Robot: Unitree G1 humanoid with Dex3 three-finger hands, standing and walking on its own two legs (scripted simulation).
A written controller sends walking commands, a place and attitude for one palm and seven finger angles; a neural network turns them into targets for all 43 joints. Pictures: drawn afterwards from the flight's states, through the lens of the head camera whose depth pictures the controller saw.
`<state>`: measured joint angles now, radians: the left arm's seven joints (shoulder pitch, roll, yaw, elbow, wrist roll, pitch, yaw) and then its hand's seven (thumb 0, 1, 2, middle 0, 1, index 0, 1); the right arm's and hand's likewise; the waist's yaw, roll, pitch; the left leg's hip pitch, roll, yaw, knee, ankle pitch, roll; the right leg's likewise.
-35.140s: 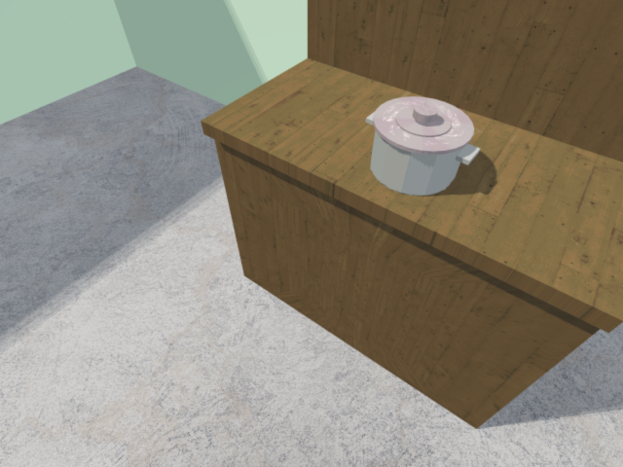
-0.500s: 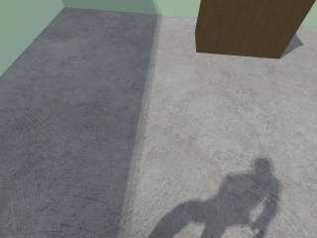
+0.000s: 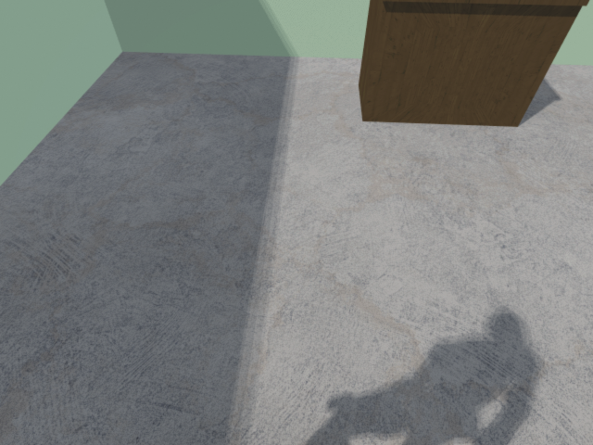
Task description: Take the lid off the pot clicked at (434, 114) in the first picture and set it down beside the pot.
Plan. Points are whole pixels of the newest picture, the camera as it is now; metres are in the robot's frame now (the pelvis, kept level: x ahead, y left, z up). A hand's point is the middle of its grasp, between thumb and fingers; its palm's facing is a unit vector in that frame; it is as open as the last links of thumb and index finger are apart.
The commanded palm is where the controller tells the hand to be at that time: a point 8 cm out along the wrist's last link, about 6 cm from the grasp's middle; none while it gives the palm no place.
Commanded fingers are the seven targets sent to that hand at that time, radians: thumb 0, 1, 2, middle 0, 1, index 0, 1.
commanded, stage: let the arm hang, fingers relaxed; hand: left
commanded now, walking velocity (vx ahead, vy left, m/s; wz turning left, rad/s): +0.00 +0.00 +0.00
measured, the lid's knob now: out of the picture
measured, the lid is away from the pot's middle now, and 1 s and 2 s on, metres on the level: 0.25 0.25 0.25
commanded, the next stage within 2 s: look to check the result in 0.70 s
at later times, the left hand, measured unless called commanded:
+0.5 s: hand out of the picture +0.00 +0.18 -0.18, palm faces +0.03 -0.98 -0.18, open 7.4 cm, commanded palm none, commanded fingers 0.00 0.90 0.90 -0.20 -0.30 -0.20 -0.30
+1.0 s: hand out of the picture +0.04 +0.22 -0.17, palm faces +0.00 -0.97 -0.25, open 7.4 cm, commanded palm none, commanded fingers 0.00 0.90 0.90 -0.20 -0.30 -0.20 -0.30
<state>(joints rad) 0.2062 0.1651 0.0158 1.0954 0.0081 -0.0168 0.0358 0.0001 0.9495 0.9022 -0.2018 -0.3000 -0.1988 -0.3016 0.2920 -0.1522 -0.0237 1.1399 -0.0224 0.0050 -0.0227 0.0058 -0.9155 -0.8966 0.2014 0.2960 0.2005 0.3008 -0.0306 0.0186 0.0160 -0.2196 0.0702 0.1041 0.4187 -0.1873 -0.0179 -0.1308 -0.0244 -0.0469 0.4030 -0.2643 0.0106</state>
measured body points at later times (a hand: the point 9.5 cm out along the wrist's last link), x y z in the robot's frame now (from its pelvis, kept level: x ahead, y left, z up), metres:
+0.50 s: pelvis +0.01 +0.01 +0.00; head +0.03 +0.01 +0.45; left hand +0.00 +0.23 -0.16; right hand +0.03 -0.22 -0.16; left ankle +0.02 +0.13 -0.74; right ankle -0.03 -0.12 -0.74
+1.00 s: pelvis +0.00 +0.01 +0.00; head +0.01 +0.01 +0.45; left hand +0.04 +0.27 -0.15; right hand +0.03 -0.24 -0.15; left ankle +0.02 +0.13 -0.74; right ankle -0.03 -0.12 -0.74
